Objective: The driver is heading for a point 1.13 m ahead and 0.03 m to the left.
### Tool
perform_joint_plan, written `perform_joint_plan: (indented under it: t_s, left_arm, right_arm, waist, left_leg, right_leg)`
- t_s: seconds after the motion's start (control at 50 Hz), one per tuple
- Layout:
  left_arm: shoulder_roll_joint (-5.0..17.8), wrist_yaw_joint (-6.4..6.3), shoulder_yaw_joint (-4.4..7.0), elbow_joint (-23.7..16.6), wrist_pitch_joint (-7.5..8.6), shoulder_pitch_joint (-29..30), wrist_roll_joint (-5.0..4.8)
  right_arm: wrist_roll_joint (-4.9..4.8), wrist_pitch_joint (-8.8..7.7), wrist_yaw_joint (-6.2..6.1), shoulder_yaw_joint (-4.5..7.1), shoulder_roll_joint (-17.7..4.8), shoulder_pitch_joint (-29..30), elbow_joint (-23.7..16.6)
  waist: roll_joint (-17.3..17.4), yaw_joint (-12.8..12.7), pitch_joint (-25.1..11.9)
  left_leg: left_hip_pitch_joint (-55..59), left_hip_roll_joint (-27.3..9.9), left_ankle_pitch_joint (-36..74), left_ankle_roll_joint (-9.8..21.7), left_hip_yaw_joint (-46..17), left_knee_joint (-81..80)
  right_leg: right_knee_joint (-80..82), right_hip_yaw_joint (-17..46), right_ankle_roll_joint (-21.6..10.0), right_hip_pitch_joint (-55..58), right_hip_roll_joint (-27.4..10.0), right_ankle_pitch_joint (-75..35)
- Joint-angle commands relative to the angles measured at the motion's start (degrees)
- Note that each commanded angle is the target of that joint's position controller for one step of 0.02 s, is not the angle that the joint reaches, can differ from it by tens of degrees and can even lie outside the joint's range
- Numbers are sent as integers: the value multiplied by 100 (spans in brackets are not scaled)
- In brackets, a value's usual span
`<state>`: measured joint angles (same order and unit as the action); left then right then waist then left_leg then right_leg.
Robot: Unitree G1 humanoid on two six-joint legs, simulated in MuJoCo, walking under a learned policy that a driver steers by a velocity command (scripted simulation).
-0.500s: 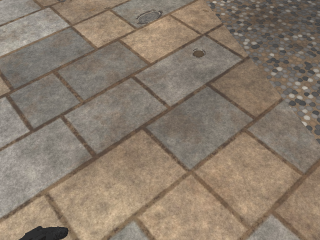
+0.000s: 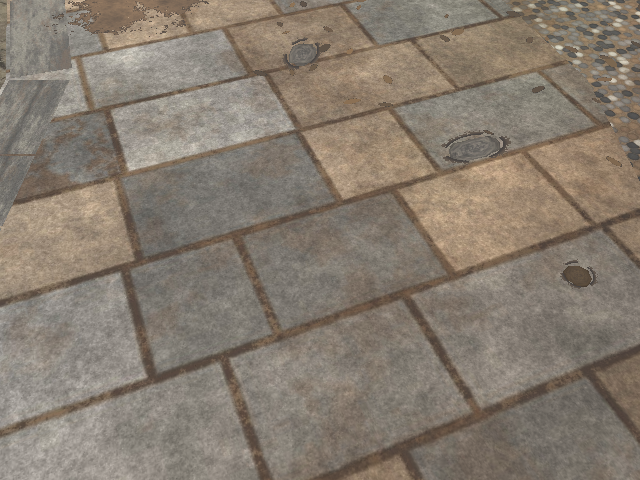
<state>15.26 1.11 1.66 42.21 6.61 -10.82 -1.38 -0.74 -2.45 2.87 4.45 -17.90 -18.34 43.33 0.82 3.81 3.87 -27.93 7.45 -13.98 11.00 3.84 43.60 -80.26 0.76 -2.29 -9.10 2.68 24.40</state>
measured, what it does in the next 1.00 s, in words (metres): walks ahead: right foot, then left foot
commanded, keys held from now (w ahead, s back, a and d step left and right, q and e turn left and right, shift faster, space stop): w+q+shift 0.20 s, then w+shift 0.12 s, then w+e+shift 0.68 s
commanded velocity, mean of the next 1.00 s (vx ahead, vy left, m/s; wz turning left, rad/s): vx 1.00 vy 0.00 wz -0.06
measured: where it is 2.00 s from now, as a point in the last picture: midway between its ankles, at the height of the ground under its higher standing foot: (286, 201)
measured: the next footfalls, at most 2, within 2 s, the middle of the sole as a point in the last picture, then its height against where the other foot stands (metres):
right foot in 0.36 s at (365, 437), level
left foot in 0.76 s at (207, 341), level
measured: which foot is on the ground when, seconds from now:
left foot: down 0.00-0.38, up 0.40-0.74, down 0.76-1.00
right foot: up 0.00-0.34, down 0.36-0.76, up 0.78-1.00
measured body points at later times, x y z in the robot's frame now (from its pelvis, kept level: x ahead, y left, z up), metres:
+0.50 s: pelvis +0.46 -0.02 +0.04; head +0.48 +0.00 +0.49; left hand +0.46 +0.27 -0.08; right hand +0.67 -0.23 -0.06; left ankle +0.32 +0.04 -0.59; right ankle +0.53 -0.12 -0.70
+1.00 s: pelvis +0.87 +0.09 +0.03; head +0.88 +0.08 +0.48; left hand +1.10 +0.35 -0.03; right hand +0.86 -0.22 -0.09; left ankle +0.78 +0.24 -0.70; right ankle +0.96 -0.04 -0.61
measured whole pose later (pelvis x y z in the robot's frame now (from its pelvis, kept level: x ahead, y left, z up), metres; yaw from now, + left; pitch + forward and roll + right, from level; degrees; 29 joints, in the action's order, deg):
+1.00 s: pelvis +0.87 +0.09 +0.03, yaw -6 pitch +1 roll +4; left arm 20.4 1.1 4.2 35.3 1.2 -9.6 -2.3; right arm 0.2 -5.0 -0.4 5.4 -18.8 -22.1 47.5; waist -2.6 4.3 0.0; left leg -0.3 0.4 -19.7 -2.3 6.7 19.7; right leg -69.5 -0.3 -2.0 -45.2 -6.9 13.3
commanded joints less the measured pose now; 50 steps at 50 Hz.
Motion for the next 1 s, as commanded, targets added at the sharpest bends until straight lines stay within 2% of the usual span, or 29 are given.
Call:
perform_joint_plan:
  t_s: [0.02,0.04,0.08,0.16,0.2,0.28,0.32,0.34,0.36,0.38,0.4,0.42,0.44,0.46,0.52,0.56,0.6,0.64,0.7,0.74,0.76,0.78,0.8,0.82,0.84,0.86,0.9,0.94,1.0]
  left_arm:
    - [527,10,25,-1064,386,492,30]
    - [535,-34,43,-1005,311,375,165]
    - [697,-129,117,-938,162,286,211]
    - [235,-200,3,-1449,100,1681,304]
    - [81,-152,2,-1616,120,2028,213]
    - [398,-81,189,-1660,213,2114,-1]
    - [723,-77,370,-1555,283,1542,-35]
    - [968,-115,500,-1380,273,608,-96]
    - [1093,-162,523,-1071,193,-966,-98]
    - [1560,-97,587,-772,170,-1706,96]
    - [1289,33,560,-435,194,-2085,74]
    - [699,-11,435,-475,130,-1755,36]
    - [616,-7,386,-462,63,-1510,119]
    - [666,49,377,-407,49,-1426,154]
    - [333,85,243,-276,27,-1209,68]
    - [505,7,271,-222,-1,-1120,-72]
    - [805,-98,379,-251,-31,-1004,-99]
    - [926,-145,427,-230,-68,-1155,-112]
    - [755,-134,384,-101,-143,-1581,-195]
    - [746,-98,367,-75,-191,-1601,-134]
    - [579,-82,289,-260,-198,-1351,15]
    - [-208,-93,20,-440,-135,-2148,-181]
    - [92,-186,11,-439,-165,-2008,-361]
    - [406,-224,94,-452,-198,-1330,-285]
    - [483,-217,123,-489,-229,-943,-158]
    - [431,-177,144,-559,-257,-648,-62]
    - [117,-73,119,-728,-414,-463,-130]
    - [-14,-3,66,-920,-539,-291,-144]
    - [157,126,35,-1101,-524,-46,-40]
  right_arm:
    - [50,-315,66,88,-568,-471,-409]
    - [50,-345,16,96,-641,-124,-520]
    - [-3,-340,-90,60,-558,37,-608]
    - [-136,-254,-345,1,-359,-374,-419]
    - [-146,-173,-372,41,-433,-489,-320]
    - [-170,-132,-409,34,-222,-846,14]
    - [-81,-81,-430,103,-354,-791,65]
    - [71,-57,-371,141,-575,-485,-25]
    - [264,-63,-302,68,-496,77,-286]
    - [101,-137,-263,-119,286,-1149,-255]
    - [-215,-203,-252,-257,189,-1268,-172]
    - [-198,-261,-244,-214,-210,-276,-346]
    - [-28,-373,-217,-240,-282,664,-596]
    - [129,-497,-204,-250,-201,1261,-793]
    - [146,-588,-161,-280,-12,1149,-871]
    - [197,-616,-162,-333,20,1361,-1017]
    - [181,-677,-94,-404,87,1900,-1197]
    - [115,-681,-87,-342,-57,2013,-1192]
    - [7,-619,-203,-169,-347,2044,-1206]
    - [-7,-628,-296,33,-636,1273,-1126]
    - [0,-596,-378,162,-948,-62,-956]
    - [83,-505,-346,251,-1440,-882,-738]
    - [23,-453,-297,211,-1130,-732,-683]
    - [-4,-423,-328,134,-715,-468,-660]
    - [61,-379,-345,74,-515,-296,-543]
    - [163,-348,-333,19,-317,-95,-462]
    - [210,-353,-304,-47,-22,311,-315]
    - [96,-385,-279,-33,-3,581,-249]
    - [68,-462,-342,70,-416,1022,-259]
  waist:
    - [-790,-425,-364]
    - [-766,-615,-224]
    - [-571,-715,-67]
    - [-157,-88,287]
    - [163,162,112]
    - [524,349,-81]
    - [684,-43,-435]
    - [816,-649,-1018]
    - [872,-1452,-1943]
    - [-1602,-851,-2974]
    - [-2808,-983,-2808]
    - [-1794,-1185,-1598]
    - [-599,-1203,-924]
    - [3,-1071,-430]
    - [-387,-479,-316]
    - [-403,-328,-57]
    - [-384,-395,140]
    - [-468,-441,104]
    - [-453,-425,43]
    - [-424,101,-571]
    - [-125,755,-1517]
    - [1839,456,-2816]
    - [2025,445,-2375]
    - [1330,543,-1302]
    - [612,430,-780]
    - [332,262,-383]
    - [564,-142,25]
    - [448,-372,161]
    - [211,-612,277]
  left_leg:
    - [2420,-1807,-2468,964,-5123,-3205]
    - [1800,-1514,-1867,955,-4690,-3141]
    - [1209,-1120,-979,882,-3860,-3253]
    - [513,-512,312,547,-2751,-3170]
    - [367,-382,356,277,-2651,-3049]
    - [1679,-759,757,91,-2829,-2515]
    - [2556,-943,2911,-32,-2807,-1751]
    - [2731,-969,4306,-164,-2551,-835]
    - [1848,-985,4345,-264,-2346,840]
    - [-105,-100,721,-687,-1839,3263]
    - [-1500,-28,-1411,-756,-1575,4079]
    - [-2125,-516,-1097,-572,-1421,4103]
    - [-2008,-650,-783,-516,-1233,3742]
    - [-1825,-699,-733,-520,-1164,3238]
    - [-1148,-939,-574,-726,-1161,1788]
    - [-842,-992,-560,-942,-1052,782]
    - [199,-853,564,-1060,-885,-292]
    - [1521,-682,1736,-1189,-868,-749]
    - [1891,-647,1353,-1209,-937,-1248]
    - [2974,-739,881,-1010,-912,-1381]
    - [4553,-1564,-11,-674,-1653,-1199]
    - [6245,-3217,-2062,284,-4673,-1957]
    - [5795,-3343,-3318,328,-5799,-2593]
    - [5044,-3063,-2708,116,-4862,-2691]
    - [4358,-2869,-1615,-9,-3888,-2658]
    - [3650,-2611,-809,-74,-3164,-2764]
    - [2723,-2409,-54,-204,-2158,-3034]
    - [2303,-2447,615,-236,-1465,-3274]
    - [1821,-2193,1186,-387,-281,-3654]
  right_leg:
    - [52,881,-284,-3288,-232,-451]
    - [390,953,-129,-2934,-347,-618]
    - [1151,892,160,-2599,-552,-753]
    - [3583,419,609,-2159,-373,-2196]
    - [4525,218,695,-1514,-78,-2868]
    - [5398,342,619,-1349,-153,-3336]
    - [5489,174,339,-978,-51,-2825]
    - [5325,-22,103,-158,-73,-2635]
    - [4636,458,-206,1659,-616,-1949]
    - [4960,3302,-1387,3848,-1883,-295]
    - [6289,5672,-1774,4098,-2376,1852]
    - [6488,5245,-1530,3372,-2092,2168]
    - [6527,4394,-1335,2403,-1747,1108]
    - [6599,3865,-1260,1576,-1428,110]
    - [6819,3012,-1306,727,-890,-961]
    - [6948,2880,-1394,-5,-979,-1231]
    - [7164,2569,-1229,-1072,-834,-1088]
    - [7332,2476,-1062,-1819,-810,-1048]
    - [6734,2485,-765,-1205,-800,-1275]
    - [5094,2139,-418,-1093,-467,-2798]
    - [3282,1754,-217,-1904,-236,-2556]
    - [1100,1118,5,-3372,228,390]
    - [99,855,-10,-4245,-277,344]
    - [-184,663,-20,-4662,-489,-93]
    - [-140,517,-26,-4574,-727,-382]
    - [87,481,-37,-4356,-877,-532]
    - [335,540,-61,-4058,-1196,-529]
    - [555,523,-23,-4101,-1378,-642]
    - [1635,361,53,-3676,-1394,-1898]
